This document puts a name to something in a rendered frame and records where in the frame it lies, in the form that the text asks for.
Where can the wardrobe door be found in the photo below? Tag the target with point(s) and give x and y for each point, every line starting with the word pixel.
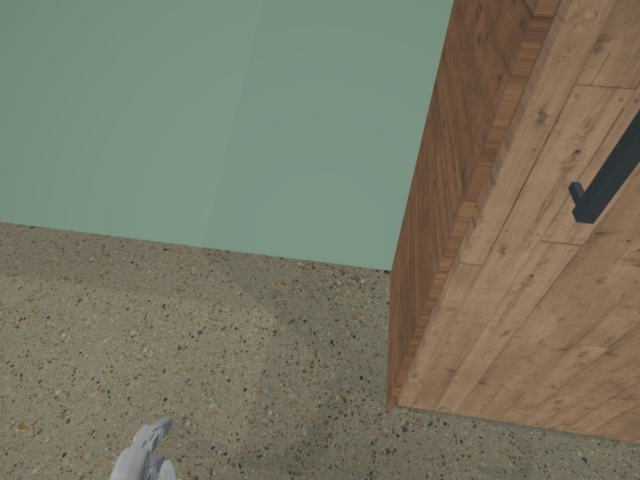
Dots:
pixel 538 322

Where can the handle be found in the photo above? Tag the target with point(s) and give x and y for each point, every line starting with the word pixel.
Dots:
pixel 616 169

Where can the left robot hand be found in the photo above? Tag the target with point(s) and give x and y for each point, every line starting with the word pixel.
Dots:
pixel 134 463

